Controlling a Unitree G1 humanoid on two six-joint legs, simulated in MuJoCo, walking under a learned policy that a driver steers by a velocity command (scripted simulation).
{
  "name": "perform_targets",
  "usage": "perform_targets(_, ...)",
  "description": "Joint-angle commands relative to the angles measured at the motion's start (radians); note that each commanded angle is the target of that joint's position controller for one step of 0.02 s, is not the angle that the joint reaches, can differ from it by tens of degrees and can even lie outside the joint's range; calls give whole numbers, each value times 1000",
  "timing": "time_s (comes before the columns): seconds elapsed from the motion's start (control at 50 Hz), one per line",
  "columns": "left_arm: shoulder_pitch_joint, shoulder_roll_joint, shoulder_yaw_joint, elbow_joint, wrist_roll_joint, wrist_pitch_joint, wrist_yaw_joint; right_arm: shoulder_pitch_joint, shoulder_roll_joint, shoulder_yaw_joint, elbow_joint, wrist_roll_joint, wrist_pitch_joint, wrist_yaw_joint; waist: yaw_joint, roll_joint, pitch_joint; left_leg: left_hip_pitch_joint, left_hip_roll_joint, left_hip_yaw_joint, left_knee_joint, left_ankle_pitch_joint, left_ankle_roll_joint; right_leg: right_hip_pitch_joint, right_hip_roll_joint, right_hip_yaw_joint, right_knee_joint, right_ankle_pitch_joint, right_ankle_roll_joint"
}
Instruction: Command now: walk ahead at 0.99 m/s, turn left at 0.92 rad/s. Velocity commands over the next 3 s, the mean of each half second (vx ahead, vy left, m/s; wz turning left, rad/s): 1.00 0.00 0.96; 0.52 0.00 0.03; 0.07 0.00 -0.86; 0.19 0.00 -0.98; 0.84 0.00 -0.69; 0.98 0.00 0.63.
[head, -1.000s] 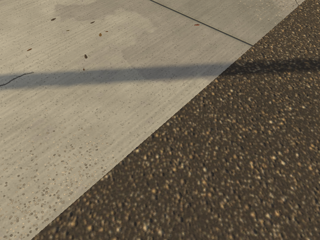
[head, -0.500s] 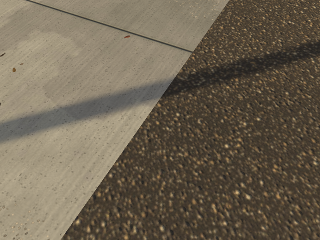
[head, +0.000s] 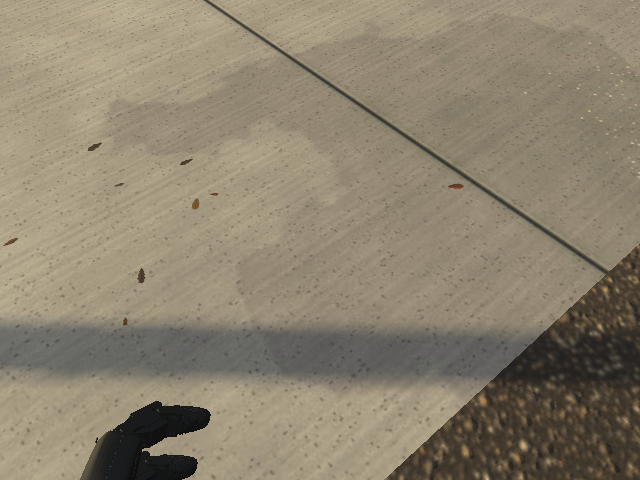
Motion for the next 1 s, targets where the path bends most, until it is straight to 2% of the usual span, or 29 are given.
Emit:
perform_targets(0.02, -73, 94, 20, -77, -30, 9, -8, -99, -167, -46, -103, 12, -39, 5, 27, -8, 83, -298, 185, -263, -260, 242, 95, 219, 48, -130, -309, 248, 13)
perform_targets(0.1, -83, 138, 37, -90, -42, -3, 2, -63, -194, -64, -101, 12, -34, 11, -13, 56, 3, -84, 223, -304, -144, 488, 24, 318, 114, -123, -512, 315, -17)
perform_targets(0.14, 87, 219, 74, -41, -44, -13, 20, -93, -238, -74, -112, 0, -34, 7, 75, 55, -120, -2, 222, -312, 87, 725, -21, 507, 164, -112, -528, 157, -37)
perform_targets(0.16, 286, 259, 96, 5, -45, -19, 33, -156, -260, -78, -124, -3, -38, 10, 205, 42, -214, -67, 194, -287, 318, 724, -44, 717, 140, -112, -522, 98, -49)
perform_targets(0.18, 521, 329, 129, 48, -23, -24, 54, -201, -175, -54, -155, -4, -52, 10, 302, -35, -335, -221, 150, -224, 638, 502, -54, 958, -24, 40, -505, -191, -76)
perform_targets(0.2, 515, 402, 143, 50, 26, -23, 54, -107, 10, -6, -208, 34, -53, 6, 192, -343, -421, -527, 53, -117, 931, -260, -79, 1148, -326, 557, -692, -527, -140)
perform_targets(0.22, 387, 369, 153, 39, 4, -11, 46, -107, -53, 8, -222, 25, -38, 2, 140, -364, -377, -664, 128, -58, 1026, -159, -67, 1051, -341, 810, -834, -716, -192)
perform_targets(0.24, 286, 259, 133, 20, -7, -5, 42, -194, -118, -4, -206, -2, -20, 3, 142, -191, -217, -688, 198, -24, 1008, -48, -70, 903, -279, 608, -822, -658, -182)
perform_targets(0.26, 269, 204, 121, 39, -11, -2, 35, -241, -128, -8, -209, -16, -10, 17, 135, -78, -133, -663, 237, -6, 955, 7, -79, 790, -228, 416, -798, -440, -168)
perform_targets(0.28, 300, 182, 114, 72, -9, -3, 33, -289, -115, -7, -220, -25, 0, 34, 135, -45, -82, -644, 265, -4, 925, 16, -86, 719, -181, 268, -802, -261, -145)
perform_targets(0.34, 392, 122, 99, 169, -32, -31, 19, -350, -33, 21, -283, -29, 34, 66, 101, -100, -20, -690, 318, 6, 912, 36, -95, 656, -149, 60, -829, -3, -121)
perform_targets(0.42, 355, 144, 102, 192, -36, -62, 6, -465, -35, 40, -361, -25, 46, 81, 57, -80, 47, -685, 324, 58, 781, 200, -102, 565, -114, -192, -905, 287, -101)
perform_targets(0.5, 428, 186, 109, 239, -31, -65, 16, -614, -28, 59, -393, -24, 42, 106, 86, -26, 131, -573, 271, 224, 454, 275, -55, 601, -63, -375, -944, 598, -57)
perform_targets(0.54, 475, 232, 117, 245, -31, -53, 31, -597, -37, 57, -373, -23, 38, 101, 68, -60, 80, -445, 182, 307, 379, 237, -18, 690, -65, -418, -826, 1097, -39)
perform_targets(0.56, 481, 265, 125, 245, -33, -41, 43, -544, -54, 51, -356, -24, 37, 94, 28, -96, 33, -369, 150, 311, 358, 197, -3, 727, -88, -416, -726, 1272, -32)
perform_targets(0.58, 474, 284, 127, 246, -35, -27, 53, -420, -72, 44, -313, -41, 29, 85, -39, -99, -25, -198, 114, 279, 318, 168, 13, 688, -108, -397, -551, 1351, -41)
perform_targets(0.6, 445, 293, 124, 236, -39, -19, 56, -213, -101, 25, -237, -50, 21, 71, -125, -106, -102, 45, 106, 194, 248, 195, 45, 599, -127, -363, -323, 1310, -60)
perform_targets(0.62, 418, 276, 119, 229, -46, -17, 42, -62, -130, 4, -165, -53, 12, 45, -176, -61, -139, 270, 153, 102, 85, 332, 68, 458, -62, -386, -23, 929, -71)
perform_targets(0.64, 463, 163, 101, 189, -39, -19, 30, -117, -216, -17, -156, -42, 13, 18, -43, 196, -193, 509, 415, -158, 215, 873, 63, 157, 110, -365, 387, -295, -55)
perform_targets(0.66, 571, 170, 88, 151, -110, -9, 44, -93, -253, -35, -212, -36, 13, 7, -37, 150, -530, 754, 698, -509, 220, 1163, 280, -9, 127, -104, 663, -360, -62)
perform_targets(0.68, 433, 212, 92, 145, -103, -8, 54, -93, -204, -32, -223, -21, 17, -11, -76, -31, -484, 597, 636, -433, 124, 1087, 230, -8, 112, -49, 635, -214, -64)
perform_targets(0.7, 414, 242, 113, 135, -142, -39, 51, -183, -150, -15, -218, 12, -12, 15, -35, -71, -338, 421, 597, -386, 7, 818, 239, -13, 89, 16, 531, -269, -54)
perform_targets(0.72, 381, 225, 116, 150, -141, -37, 61, -286, -118, -6, -213, 26, -35, 21, 36, -136, -200, 212, 568, -307, -53, 678, 187, 10, 31, -5, 426, -210, -37)
perform_targets(0.76, 441, 193, 128, 195, -128, 4, 60, -368, -54, 9, -197, 4, -59, 22, 121, -81, -72, -66, 520, -137, -133, 705, 126, 154, -6, -6, 316, -149, -17)
perform_targets(0.8, 444, 135, 126, 203, -113, 26, 54, -399, -26, 13, -174, -4, -69, 22, 142, -9, -20, -196, 457, 8, -173, 784, 70, 204, -1, -35, 188, -102, -3)
perform_targets(0.84, 362, 109, 125, 156, -98, 20, 47, -424, -40, 8, -166, -14, -67, -2, 139, 31, -1, -217, 399, 136, -189, 851, 20, 173, 21, -88, 51, 42, 2)
perform_targets(0.88, 314, 88, 119, 138, -90, 11, 28, -439, -47, 6, -169, -6, -49, -35, 121, 54, -26, -170, 338, 240, -167, 790, -34, 190, 42, -147, -140, 232, -4)
perform_targets(0.94, 227, 81, 116, 99, -84, 13, -6, -378, -76, 0, -154, 8, -15, -66, 60, 58, -62, -7, 364, 269, -102, 766, -65, 161, 77, -199, -338, 375, -17)
perform_targets(1.0, 251, 130, 136, 70, -75, 23, -42, -386, -103, -12, -164, 16, 27, -77, 80, 86, -88, 86, 425, 271, 40, 897, -76, 182, 117, -244, -378, 252, -64)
